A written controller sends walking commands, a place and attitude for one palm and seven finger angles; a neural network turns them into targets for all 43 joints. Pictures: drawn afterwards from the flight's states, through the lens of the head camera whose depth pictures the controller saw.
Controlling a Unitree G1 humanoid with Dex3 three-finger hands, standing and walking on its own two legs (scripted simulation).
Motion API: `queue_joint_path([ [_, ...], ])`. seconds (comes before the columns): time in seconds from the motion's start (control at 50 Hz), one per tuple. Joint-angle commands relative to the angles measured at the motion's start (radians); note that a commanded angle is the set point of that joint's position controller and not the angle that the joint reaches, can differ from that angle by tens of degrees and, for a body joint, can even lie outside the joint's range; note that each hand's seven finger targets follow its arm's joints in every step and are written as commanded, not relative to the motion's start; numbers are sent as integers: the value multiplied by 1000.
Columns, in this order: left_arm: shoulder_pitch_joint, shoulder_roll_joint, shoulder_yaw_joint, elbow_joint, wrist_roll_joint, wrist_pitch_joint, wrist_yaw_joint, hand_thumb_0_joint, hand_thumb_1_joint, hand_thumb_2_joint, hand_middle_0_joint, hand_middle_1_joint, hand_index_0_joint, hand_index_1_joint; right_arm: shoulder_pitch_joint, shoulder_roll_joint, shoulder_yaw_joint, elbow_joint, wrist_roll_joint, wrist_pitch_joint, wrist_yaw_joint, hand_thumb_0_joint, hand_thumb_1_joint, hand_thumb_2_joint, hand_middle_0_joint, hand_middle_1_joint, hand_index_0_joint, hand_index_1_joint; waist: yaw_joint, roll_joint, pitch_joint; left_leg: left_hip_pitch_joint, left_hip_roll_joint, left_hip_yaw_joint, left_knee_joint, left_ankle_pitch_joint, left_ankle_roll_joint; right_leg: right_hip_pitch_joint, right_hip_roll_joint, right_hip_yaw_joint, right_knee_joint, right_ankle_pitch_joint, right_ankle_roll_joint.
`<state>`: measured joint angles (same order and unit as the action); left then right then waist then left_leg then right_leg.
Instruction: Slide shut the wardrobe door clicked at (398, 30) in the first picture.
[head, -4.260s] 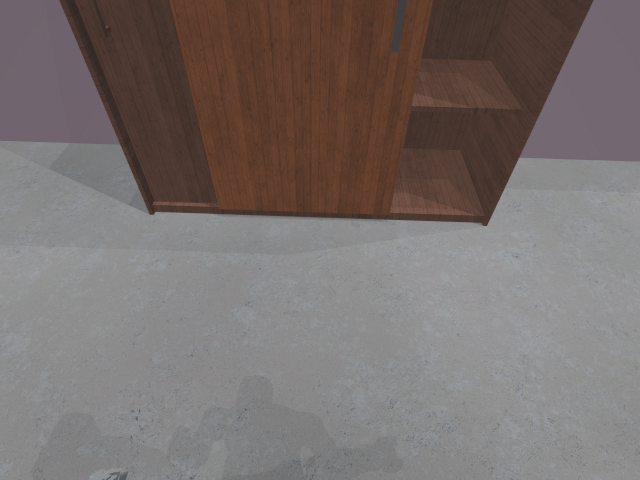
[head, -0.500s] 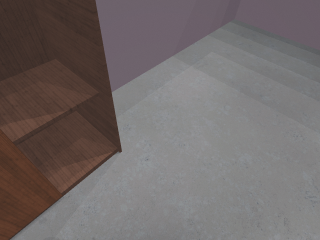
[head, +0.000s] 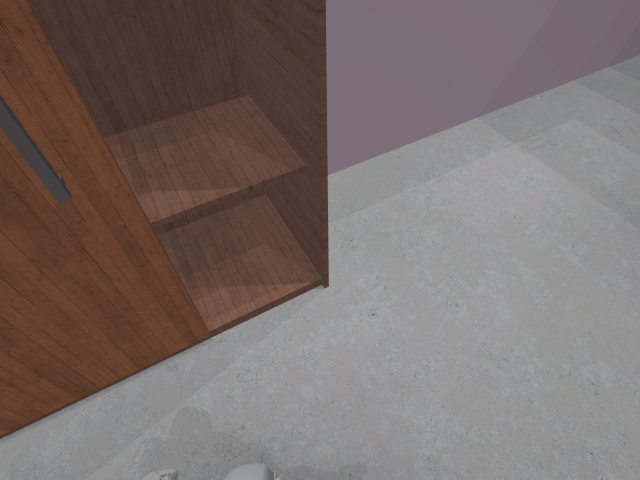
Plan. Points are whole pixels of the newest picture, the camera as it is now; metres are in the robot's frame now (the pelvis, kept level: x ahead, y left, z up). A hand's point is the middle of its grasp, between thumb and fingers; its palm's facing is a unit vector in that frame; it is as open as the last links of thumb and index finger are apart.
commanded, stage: turn to face it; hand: left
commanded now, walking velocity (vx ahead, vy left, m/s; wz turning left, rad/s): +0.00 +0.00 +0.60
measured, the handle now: (2, 108) +0.55 +0.49 +0.17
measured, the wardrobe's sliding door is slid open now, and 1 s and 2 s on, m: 0.44 0.44 0.44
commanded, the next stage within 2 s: take the last steps up to it in 0.74 s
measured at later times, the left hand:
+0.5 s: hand out of the picture +0.02 +0.26 -0.16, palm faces +0.30 -0.91 -0.28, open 7.4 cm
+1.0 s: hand out of the picture -0.10 +0.19 -0.17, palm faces +0.51 -0.83 -0.22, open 7.4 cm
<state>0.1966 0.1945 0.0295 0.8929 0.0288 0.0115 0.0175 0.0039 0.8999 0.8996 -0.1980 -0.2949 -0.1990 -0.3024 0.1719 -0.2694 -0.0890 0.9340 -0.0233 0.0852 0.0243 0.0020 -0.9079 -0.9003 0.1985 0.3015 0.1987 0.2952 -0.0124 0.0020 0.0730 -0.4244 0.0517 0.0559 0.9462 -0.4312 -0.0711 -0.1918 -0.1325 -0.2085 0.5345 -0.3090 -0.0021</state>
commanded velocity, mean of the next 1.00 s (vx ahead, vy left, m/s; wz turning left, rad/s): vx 0.05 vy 0.00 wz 0.37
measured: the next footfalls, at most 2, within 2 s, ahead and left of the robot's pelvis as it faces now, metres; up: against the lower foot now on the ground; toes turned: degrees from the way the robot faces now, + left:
left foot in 0.12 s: +0.03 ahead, +0.14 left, +0.00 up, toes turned +11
right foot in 0.58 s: +0.08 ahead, -0.08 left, +0.00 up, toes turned +17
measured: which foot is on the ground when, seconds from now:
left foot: up 0.00-0.10, down 0.12-0.58, up 0.60-1.00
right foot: down 0.00-0.12, up 0.14-0.56, down 0.58-1.00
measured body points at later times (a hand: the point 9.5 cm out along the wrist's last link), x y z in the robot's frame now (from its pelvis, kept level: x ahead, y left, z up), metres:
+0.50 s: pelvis -0.01 +0.03 +0.00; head +0.02 +0.03 +0.45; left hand +0.00 +0.31 -0.14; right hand +0.14 -0.19 -0.14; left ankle -0.01 +0.14 -0.74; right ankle +0.04 -0.11 -0.70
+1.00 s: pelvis -0.03 +0.01 +0.00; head -0.02 +0.02 +0.45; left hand -0.12 +0.23 -0.15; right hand +0.15 -0.19 -0.14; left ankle -0.12 +0.10 -0.71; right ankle +0.04 -0.09 -0.74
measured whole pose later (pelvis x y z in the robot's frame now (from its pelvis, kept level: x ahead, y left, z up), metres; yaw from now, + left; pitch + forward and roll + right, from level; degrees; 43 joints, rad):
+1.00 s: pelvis -0.03 +0.01 +0.00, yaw +29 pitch -1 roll +0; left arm 0.29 0.20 0.03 0.98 0.03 0.00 0.01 0.00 0.90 0.90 -0.20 -0.30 -0.20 -0.30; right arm 0.21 -0.23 -0.06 1.00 -0.02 0.06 0.02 0.00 -0.91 -0.90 0.20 0.30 0.20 0.30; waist 0.03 -0.02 0.04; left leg -0.25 0.03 0.04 0.71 -0.44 -0.02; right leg -0.22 -0.09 -0.18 0.48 -0.24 0.00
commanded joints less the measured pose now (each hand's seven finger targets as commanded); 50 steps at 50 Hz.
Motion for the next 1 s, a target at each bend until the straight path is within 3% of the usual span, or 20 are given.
queue_joint_path([
  [0.0, 64, 257, 73, -44, 2, -4, 12, 0, 900, 900, -200, -300, -200, -300, -87, -42, 9, -123, 12, -36, 8, 0, -900, -900, 200, 300, 200, 300, 53, -240, -83, 19, -27, 60, -168, -16, 14, 96, -236, 127, -111, 521, -117],
  [0.06, 59, 254, 80, -41, -10, 5, 7, 0, 900, 900, -200, -300, -200, -300, -1, -88, 1, -114, 7, -52, 5, 0, -900, -900, 200, 300, 200, 300, -1, -161, -146, 243, -26, 71, -482, 199, 40, 32, -210, 42, 75, 469, -32],
  [0.08, 72, 220, 76, -58, -17, 9, 0, 0, 900, 900, -200, -300, -200, -300, 61, -184, -21, -105, 1, -63, 0, 0, -900, -900, 200, 300, 200, 300, -37, 39, -209, 455, 116, -109, -554, 409, 104, -160, -143, 8, 281, 271, 31],
  [0.1, 29, 148, 53, -110, -19, 9, -9, 0, 900, 900, -200, -300, -200, -300, 124, -300, -50, -99, 3, -67, -5, 0, -900, -900, 200, 300, 200, 300, -77, 337, -205, 534, 381, -432, -575, 829, 250, -428, -11, 26, 505, -354, 101],
  [0.12, -29, 168, 48, -129, -8, 27, 3, 0, 900, 900, -200, -300, -200, -300, 181, -306, -46, -72, 13, -63, -12, 0, -900, -900, 200, 300, 200, 300, -95, 225, -204, 489, 415, -430, -560, 842, 294, -445, -18, 144, 596, -368, 86],
  [0.16, -65, 166, 58, -100, -16, 22, 3, 0, 900, 900, -200, -300, -200, -300, 87, -242, -30, -86, 5, -66, -30, 0, -900, -900, 200, 300, 200, 300, -68, 219, -120, 360, 300, -354, -567, 724, 276, -448, -8, 198, 661, -243, 87],
  [0.18, -43, 169, 63, -83, -15, 22, -4, 0, 900, 900, -200, -300, -200, -300, 13, -207, -17, -104, 3, -67, -30, 0, -900, -900, 200, 300, 200, 300, -26, 182, -78, 290, 235, -286, -582, 654, 242, -409, -5, 202, 655, -164, 88],
  [0.22, 26, 172, 66, -54, -14, 23, -13, 0, 900, 900, -200, -300, -200, -300, -50, -182, -5, -128, 6, -72, -26, 0, -900, -900, 200, 300, 200, 300, 11, 163, -89, 252, 168, -220, -603, 561, 209, -351, 9, 188, 625, -79, 92],
  [0.42, -40, 147, 55, -90, -20, 18, 3, 0, 900, 900, -200, -300, -200, -300, 32, -174, -20, -99, 1, -61, -27, 0, -900, -900, 200, 300, 200, 300, -25, 147, -107, 301, 163, -384, -591, 521, 260, -285, 74, 209, 342, -132, 88],
  [0.52, 69, 143, 52, -69, -26, 1, 13, 0, 900, 900, -200, -300, -200, -300, -16, -148, -19, -109, 6, -54, -25, 0, -900, -900, 200, 300, 200, 300, 37, 115, -116, 122, 111, -395, -495, 506, 209, 14, 112, 193, -4, 35, 65],
  [0.54, 109, 169, 59, -64, -21, -11, 18, 0, 900, 900, -200, -300, -200, -300, -11, -113, -15, -110, 13, -57, -21, 0, -900, -900, 200, 300, 200, 300, 57, 23, -132, 32, 56, -352, -405, 384, 158, 139, 47, 250, -165, 109, 53],
  [0.56, 116, 263, 77, -66, -2, -24, 26, 0, 900, 900, -200, -300, -200, -300, 30, -32, -4, -122, 23, -59, -17, 0, -900, -900, 200, 300, 200, 300, 45, -283, -144, -148, -104, -163, -171, 36, 64, 244, -229, 545, -265, 185, -42],
  [0.58, 101, 295, 73, -88, -8, -14, 20, 0, 900, 900, -200, -300, -200, -300, 20, -64, -14, -133, 10, -53, -20, 0, -900, -900, 200, 300, 200, 300, 51, -260, -124, -132, -114, -133, 33, -163, 49, 91, -358, 578, -269, 225, -140],
  [0.6, 58, 255, 75, -92, -11, -16, 24, 0, 900, 900, -200, -300, -200, -300, 4, -76, -20, -115, 2, -38, -18, 0, -900, -900, 200, 300, 200, 300, 42, -273, -93, -114, -83, -170, 151, -131, 55, -8, -305, 556, -287, 168, -150],
  [0.64, -38, 188, 56, -108, -12, -14, 22, 0, 900, 900, -200, -300, -200, -300, 32, -69, -20, -66, 0, -25, -6, 0, -900, -900, 200, 300, 200, 300, -9, -138, -5, -107, -51, -140, 275, 17, 42, -83, -195, 388, -276, 123, -117],
  [0.68, -30, 161, 48, -103, -13, -23, 19, 0, 900, 900, -200, -300, -200, -300, 64, -48, -13, -42, 0, -23, -1, 0, -900, -900, 200, 300, 200, 300, -11, -165, -14, -102, -42, -108, 283, 86, 26, -59, -150, 291, -265, 171, -101],
  [0.82, 97, 188, 56, -28, -1, -22, 20, 0, 900, 900, -200, -300, -200, -300, -13, -23, 6, -27, 7, -26, -8, 0, -900, -900, 200, 300, 200, 300, 50, -164, -40, -46, -28, -54, 19, -7, 8, 67, -183, 270, -248, 284, -143],
  [0.9, 144, 206, 62, 25, 5, -27, 10, 0, 900, 900, -200, -300, -200, -300, -27, -4, 24, -25, 5, -49, -5, 0, -900, -900, 200, 300, 200, 300, 76, -187, -67, 31, -26, -7, -176, -39, 36, 89, -199, 301, -291, 60, -149],
  [0.94, 135, 208, 61, 49, 6, -28, 5, 0, 900, 900, -200, -300, -200, -300, 19, 1, 28, -15, 4, -64, -4, 0, -900, -900, 200, 300, 200, 300, 54, -192, -63, 122, -28, 16, -303, -36, 60, 29, -192, 299, -296, -106, -142],
  [0.98, 92, 191, 54, 63, -7, -21, -1, 0, 900, 900, -200, -300, -200, -300, 141, 3, 33, 34, 2, -83, -12, 0, -900, -900, 200, 300, 200, 300, -10, -129, -63, 367, -45, 46, -542, 93, 76, -140, -123, 220, -219, -250, -79],
])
